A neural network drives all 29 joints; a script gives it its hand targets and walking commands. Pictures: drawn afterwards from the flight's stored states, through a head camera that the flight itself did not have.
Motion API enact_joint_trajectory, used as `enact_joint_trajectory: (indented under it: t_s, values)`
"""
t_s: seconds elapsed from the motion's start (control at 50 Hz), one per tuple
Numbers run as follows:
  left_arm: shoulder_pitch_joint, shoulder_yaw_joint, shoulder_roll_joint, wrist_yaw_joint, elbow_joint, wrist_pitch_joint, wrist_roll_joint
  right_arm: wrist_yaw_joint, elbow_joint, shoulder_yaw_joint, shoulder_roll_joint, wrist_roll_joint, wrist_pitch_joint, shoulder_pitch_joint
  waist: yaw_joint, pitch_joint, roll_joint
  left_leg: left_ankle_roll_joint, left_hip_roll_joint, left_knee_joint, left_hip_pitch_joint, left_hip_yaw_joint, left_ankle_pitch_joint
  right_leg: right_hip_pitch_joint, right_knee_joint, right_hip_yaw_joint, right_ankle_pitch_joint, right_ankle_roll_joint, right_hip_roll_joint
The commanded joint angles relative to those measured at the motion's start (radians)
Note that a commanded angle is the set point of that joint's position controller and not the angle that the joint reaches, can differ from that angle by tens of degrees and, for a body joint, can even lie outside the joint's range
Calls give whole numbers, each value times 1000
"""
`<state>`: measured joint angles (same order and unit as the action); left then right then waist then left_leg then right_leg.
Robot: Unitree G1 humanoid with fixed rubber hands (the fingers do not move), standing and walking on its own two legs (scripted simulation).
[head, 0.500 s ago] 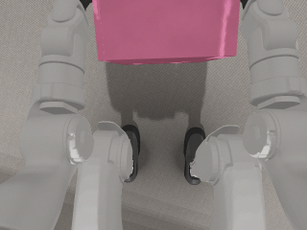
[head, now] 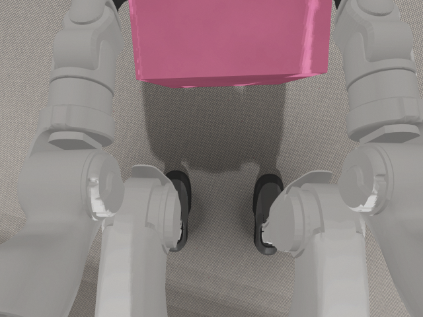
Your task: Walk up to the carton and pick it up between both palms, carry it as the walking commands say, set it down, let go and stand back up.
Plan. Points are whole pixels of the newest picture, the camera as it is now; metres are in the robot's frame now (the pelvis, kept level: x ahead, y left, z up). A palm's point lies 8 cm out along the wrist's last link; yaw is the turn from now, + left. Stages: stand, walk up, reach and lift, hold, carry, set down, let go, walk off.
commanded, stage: set down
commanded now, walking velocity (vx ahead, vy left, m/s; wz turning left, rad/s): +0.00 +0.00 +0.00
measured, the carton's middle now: out of the picture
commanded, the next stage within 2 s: none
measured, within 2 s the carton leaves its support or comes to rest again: rests again in 0.08 s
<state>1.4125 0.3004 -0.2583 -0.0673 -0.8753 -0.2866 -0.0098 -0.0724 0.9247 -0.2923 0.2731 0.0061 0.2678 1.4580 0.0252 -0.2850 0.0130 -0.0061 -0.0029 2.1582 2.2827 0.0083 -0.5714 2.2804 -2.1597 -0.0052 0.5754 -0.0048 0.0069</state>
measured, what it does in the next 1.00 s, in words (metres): stands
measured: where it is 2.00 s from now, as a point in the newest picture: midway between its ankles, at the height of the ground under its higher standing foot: (221, 225)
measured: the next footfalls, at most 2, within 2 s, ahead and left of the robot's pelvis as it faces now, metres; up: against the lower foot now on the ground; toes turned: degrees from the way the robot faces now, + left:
none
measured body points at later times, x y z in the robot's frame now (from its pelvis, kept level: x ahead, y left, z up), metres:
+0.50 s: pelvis +0.00 +0.00 -0.01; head +0.37 +0.01 +0.23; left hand +0.57 +0.18 -0.17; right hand +0.58 -0.15 -0.17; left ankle +0.11 +0.12 -0.34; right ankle +0.11 -0.12 -0.34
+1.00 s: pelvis -0.01 +0.00 -0.02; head +0.37 +0.01 +0.22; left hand +0.57 +0.18 -0.17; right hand +0.59 -0.15 -0.17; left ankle +0.11 +0.12 -0.34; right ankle +0.11 -0.12 -0.34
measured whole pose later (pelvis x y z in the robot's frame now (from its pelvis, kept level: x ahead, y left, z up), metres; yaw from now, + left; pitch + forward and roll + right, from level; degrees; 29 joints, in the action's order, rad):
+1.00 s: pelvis -0.01 +0.00 -0.02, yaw +0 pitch +33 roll +0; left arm 1.52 0.33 -0.31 0.03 -0.94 -0.25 0.00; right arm 0.00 0.98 -0.32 0.32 0.00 0.22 1.55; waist 0.03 -0.46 0.01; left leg 0.00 -0.01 2.23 2.24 0.00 -0.57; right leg 2.24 -2.23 -0.01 0.58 -0.01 0.01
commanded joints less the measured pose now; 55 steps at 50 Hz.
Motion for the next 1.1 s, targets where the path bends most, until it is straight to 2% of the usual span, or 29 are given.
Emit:
enact_joint_trajectory:
  t_s: [0.0,0.22,0.44,0.8,0.96,1.08]
  values:
    - [650,-381,863,281,155,38,-130,273,-103,358,-905,-121,-16,574,19,1223,5,19,-85,-148,-599,56,335,-623,130,-46,-324,-13,96]
    - [655,-398,851,282,148,47,-152,270,-106,388,-901,-156,-26,591,26,1235,17,15,-82,-124,-608,62,355,-658,109,-47,-350,-8,93]
    - [619,-373,847,291,92,50,-133,279,-47,353,-886,-128,-31,554,21,1097,5,14,-80,-119,-552,53,313,-581,103,-41,-299,-18,91]
    - [582,-300,786,313,-14,26,-80,300,60,289,-828,-81,-7,521,22,835,8,4,-70,-116,-485,48,146,-502,108,-36,-129,-23,79]
    - [557,-274,736,310,-27,31,-67,294,70,269,-772,-71,-12,506,21,793,12,6,-69,-111,-500,48,137,-528,103,-35,-120,-17,78]
    - [536,-253,667,289,-25,50,-59,274,70,248,-692,-59,-32,493,20,799,12,13,-70,-106,-533,48,159,-560,99,-35,-141,-10,78]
